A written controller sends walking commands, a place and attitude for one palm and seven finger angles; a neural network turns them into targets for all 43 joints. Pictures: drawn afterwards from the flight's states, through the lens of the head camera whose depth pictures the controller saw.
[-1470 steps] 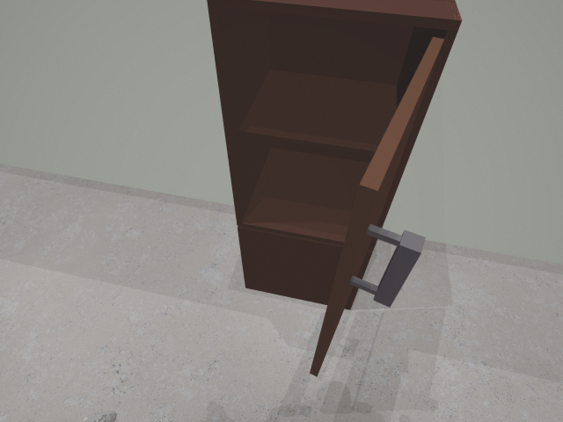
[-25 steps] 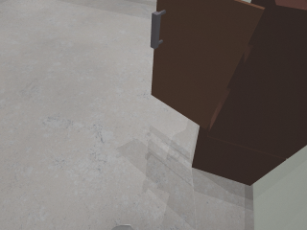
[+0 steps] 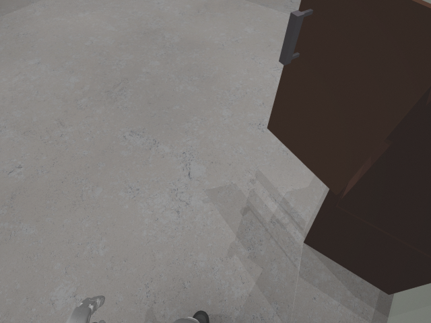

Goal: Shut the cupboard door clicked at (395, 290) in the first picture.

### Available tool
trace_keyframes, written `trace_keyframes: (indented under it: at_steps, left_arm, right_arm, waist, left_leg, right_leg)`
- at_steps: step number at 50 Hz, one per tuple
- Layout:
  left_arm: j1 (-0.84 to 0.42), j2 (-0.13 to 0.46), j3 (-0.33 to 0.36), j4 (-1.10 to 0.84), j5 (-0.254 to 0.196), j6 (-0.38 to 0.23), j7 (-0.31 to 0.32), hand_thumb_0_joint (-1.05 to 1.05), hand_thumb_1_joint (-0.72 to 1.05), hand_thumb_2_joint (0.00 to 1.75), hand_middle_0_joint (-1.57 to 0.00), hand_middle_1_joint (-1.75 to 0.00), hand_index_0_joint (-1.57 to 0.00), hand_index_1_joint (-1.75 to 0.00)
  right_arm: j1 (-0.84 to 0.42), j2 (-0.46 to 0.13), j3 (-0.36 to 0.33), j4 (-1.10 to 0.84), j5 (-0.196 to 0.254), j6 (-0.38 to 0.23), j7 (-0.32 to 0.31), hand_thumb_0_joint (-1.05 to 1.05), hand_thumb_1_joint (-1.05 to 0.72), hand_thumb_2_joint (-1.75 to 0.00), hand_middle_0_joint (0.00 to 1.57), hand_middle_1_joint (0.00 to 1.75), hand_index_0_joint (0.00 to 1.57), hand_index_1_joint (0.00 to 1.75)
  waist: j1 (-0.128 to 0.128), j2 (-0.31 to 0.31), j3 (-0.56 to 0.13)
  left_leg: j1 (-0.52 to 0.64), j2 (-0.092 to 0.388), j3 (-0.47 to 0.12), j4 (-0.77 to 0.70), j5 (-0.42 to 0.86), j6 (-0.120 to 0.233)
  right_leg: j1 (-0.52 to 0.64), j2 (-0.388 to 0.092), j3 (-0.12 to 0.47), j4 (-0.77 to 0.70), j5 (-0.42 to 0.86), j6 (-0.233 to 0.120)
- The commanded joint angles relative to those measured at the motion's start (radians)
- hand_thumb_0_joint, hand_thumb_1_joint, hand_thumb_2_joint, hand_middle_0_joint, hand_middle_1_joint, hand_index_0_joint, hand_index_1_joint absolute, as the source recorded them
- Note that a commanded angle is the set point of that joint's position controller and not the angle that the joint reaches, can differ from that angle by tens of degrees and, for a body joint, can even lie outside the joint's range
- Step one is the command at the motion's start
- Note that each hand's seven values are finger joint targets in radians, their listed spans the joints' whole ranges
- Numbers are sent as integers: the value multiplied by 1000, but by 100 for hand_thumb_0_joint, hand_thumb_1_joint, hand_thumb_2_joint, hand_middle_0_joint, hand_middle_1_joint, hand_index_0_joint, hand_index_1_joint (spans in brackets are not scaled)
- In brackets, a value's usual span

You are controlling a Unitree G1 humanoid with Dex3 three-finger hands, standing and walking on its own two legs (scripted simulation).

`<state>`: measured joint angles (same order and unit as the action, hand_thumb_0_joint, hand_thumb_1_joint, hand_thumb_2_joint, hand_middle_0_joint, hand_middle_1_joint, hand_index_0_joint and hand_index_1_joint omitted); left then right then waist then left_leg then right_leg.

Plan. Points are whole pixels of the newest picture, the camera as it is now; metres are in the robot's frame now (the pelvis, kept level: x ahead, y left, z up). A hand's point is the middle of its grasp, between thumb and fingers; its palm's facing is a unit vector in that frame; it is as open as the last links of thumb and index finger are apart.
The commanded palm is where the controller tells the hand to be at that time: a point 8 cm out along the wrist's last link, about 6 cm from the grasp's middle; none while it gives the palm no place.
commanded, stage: walk to a spot facing it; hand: left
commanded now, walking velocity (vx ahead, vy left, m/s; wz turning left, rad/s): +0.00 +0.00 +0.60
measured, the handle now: (296, 37) +0.81 -0.21 +0.08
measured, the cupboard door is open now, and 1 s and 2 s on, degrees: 68 68 68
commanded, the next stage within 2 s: turn to face it in 2.00 s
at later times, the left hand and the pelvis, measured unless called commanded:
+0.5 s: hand out of the picture -0.03 +0.21 -0.19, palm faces +0.37 -0.89 -0.27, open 7.4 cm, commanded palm none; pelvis +0.01 -0.01 -0.02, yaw +21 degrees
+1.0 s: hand out of the picture -0.03 +0.18 -0.18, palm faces +0.64 -0.73 -0.22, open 7.4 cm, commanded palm none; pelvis +0.04 -0.02 -0.01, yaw +41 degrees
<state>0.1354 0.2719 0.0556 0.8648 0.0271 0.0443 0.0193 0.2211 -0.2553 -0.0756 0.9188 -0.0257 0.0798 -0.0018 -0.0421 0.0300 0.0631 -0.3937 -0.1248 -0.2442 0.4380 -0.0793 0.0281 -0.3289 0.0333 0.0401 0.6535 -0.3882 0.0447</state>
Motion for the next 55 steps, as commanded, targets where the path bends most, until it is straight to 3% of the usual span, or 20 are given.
trace_keyframes:
  at_steps: [1,2,5,11,17,18,19,20,23,32,33,34,36,39,43,48,49,50,51,55]
  left_arm:
    - [171,254,66,-46,15,-26,28,0,90,90,-20,-30,-20,-30]
    - [24,236,43,-80,3,-17,32,0,90,90,-20,-30,-20,-30]
    - [-43,107,26,-80,-1,-41,33,0,90,90,-20,-30,-20,-30]
    - [199,159,47,-16,2,-47,26,0,90,90,-20,-30,-20,-30]
    - [198,169,60,-17,0,-44,22,0,90,90,-20,-30,-20,-30]
    - [192,161,57,-25,-8,-43,19,0,90,90,-20,-30,-20,-30]
    - [204,107,48,-59,-15,-39,13,0,90,90,-20,-30,-20,-30]
    - [129,64,19,-102,-9,-37,15,0,90,90,-20,-30,-20,-30]
    - [20,71,33,-98,-10,-12,17,0,90,90,-20,-30,-20,-30]
    - [221,71,47,-51,-2,-28,-6,0,90,90,-20,-30,-20,-30]
    - [242,131,57,-55,8,-41,1,0,90,90,-20,-30,-20,-30]
    - [241,217,70,-70,19,-51,9,0,90,90,-20,-30,-20,-30]
    - [158,171,63,-91,10,-48,22,0,90,90,-20,-30,-20,-30]
    - [68,106,42,-111,11,-47,24,0,90,90,-20,-30,-20,-30]
    - [129,137,54,-79,11,-45,23,0,90,90,-20,-30,-20,-30]
    - [143,155,69,-45,0,-42,1,0,90,90,-20,-30,-20,-30]
    - [140,120,65,-55,-9,-36,-6,0,90,90,-20,-30,-20,-30]
    - [103,49,45,-101,-10,-35,-22,0,90,90,-20,-30,-20,-30]
    - [-49,51,30,-162,-1,-40,-27,0,90,90,-20,-30,-20,-30]
    - [-48,58,42,-98,0,-51,-37,0,90,90,-20,-30,-20,-30]
  right_arm:
    - [5,-63,-46,-100,19,-18,-3,0,-90,-90,20,30,20,30]
    - [22,-104,-51,-96,-3,-22,1,0,-90,-90,20,30,20,30]
    - [48,-84,-40,-83,0,-18,21,0,-90,-90,20,30,20,30]
    - [-120,-33,-1,-123,10,-24,28,0,-90,-90,20,30,20,30]
    - [-80,-56,0,-107,11,-41,26,0,-90,-90,20,30,20,30]
    - [-3,-94,-11,-86,5,-48,25,0,-90,-90,20,30,20,30]
    - [45,-206,-38,-79,-5,-55,19,0,-90,-90,20,30,20,30]
    - [112,-254,-49,-62,6,-46,15,0,-90,-90,20,30,20,30]
    - [32,-197,-34,-74,-5,-47,-18,0,-90,-90,20,30,20,30]
    - [-157,-165,-32,-145,1,-35,-8,0,-90,-90,20,30,20,30]
    - [-141,-115,-28,-156,11,-35,-1,0,-90,-90,20,30,20,30]
    - [-123,-57,-22,-174,14,-37,5,0,-90,-90,20,30,20,30]
    - [-120,-85,-37,-162,5,-26,9,0,-90,-90,20,30,20,30]
    - [-84,-50,-21,-127,5,-21,29,0,-90,-90,20,30,20,30]
    - [-122,-18,-5,-131,11,-21,35,0,-90,-90,20,30,20,30]
    - [-26,-45,-1,-110,7,-51,32,0,-90,-90,20,30,20,30]
    - [44,-109,-17,-93,3,-62,30,0,-90,-90,20,30,20,30]
    - [112,-224,-45,-81,-12,-63,24,0,-90,-90,20,30,20,30]
    - [210,-244,-51,-49,-15,-64,8,0,-90,-90,20,30,20,30]
    - [110,-144,-9,-58,-8,-99,-11,0,-90,-90,20,30,20,30]
  waist:
    - [67,-246,-102]
    - [16,-181,-37]
    - [-36,-200,-15]
    - [80,-225,-54]
    - [46,-248,-111]
    - [1,-167,-166]
    - [-21,122,-230]
    - [-56,229,-221]
    - [-41,181,-108]
    - [93,98,-74]
    - [106,-78,-73]
    - [110,-333,-74]
    - [67,-287,-67]
    - [21,-214,-74]
    - [64,-230,-72]
    - [38,-173,-111]
    - [-2,4,-124]
    - [-42,336,-98]
    - [-105,215,-61]
    - [-19,150,-12]
  left_leg:
    - [-273,-50,85,380,-444,-93]
    - [-235,7,117,649,-467,-75]
    - [-214,115,168,791,-346,-71]
    - [-161,118,306,479,-382,-81]
    - [81,94,362,107,-234,-48]
    - [272,135,318,2,-5,-27]
    - [509,382,17,25,386,84]
    - [513,537,-123,9,672,202]
    - [300,437,-54,-11,432,177]
    - [-42,247,5,56,-85,64]
    - [-147,152,70,223,-229,10]
    - [-239,12,208,528,-509,-58]
    - [-211,100,131,830,-506,-43]
    - [-133,133,211,777,-407,-66]
    - [-63,133,295,503,-429,-71]
    - [174,126,350,87,-327,-34]
    - [331,209,186,-67,-331,9]
    - [458,465,-194,-142,-316,120]
    - [413,537,-297,-192,-300,217]
    - [311,386,-115,-183,-204,157]
  right_leg:
    - [286,-416,469,-528,-204,-196]
    - [80,-510,418,-505,-99,-239]
    - [81,-341,141,-342,283,-203]
    - [338,-339,-28,-180,848,-160]
    - [307,-340,-121,-19,881,-103]
    - [192,-322,-166,122,767,-58]
    - [-102,-206,-216,320,264,13]
    - [-222,-150,-151,464,-286,23]
    - [-238,-160,-36,499,-166,24]
    - [176,-55,-117,-91,136,17]
    - [256,-193,41,-263,87,-20]
    - [237,-466,378,-405,117,-142]
    - [114,-477,349,-379,143,-218]
    - [104,-366,23,-285,357,-174]
    - [178,-382,-61,-249,496,-166]
    - [114,-387,-124,-160,91,-100]
    - [-61,-326,-188,8,-80,-42]
    - [-348,-169,-259,288,-267,28]
    - [-436,-158,-153,403,-252,12]
    - [-405,-166,-46,479,15,11]
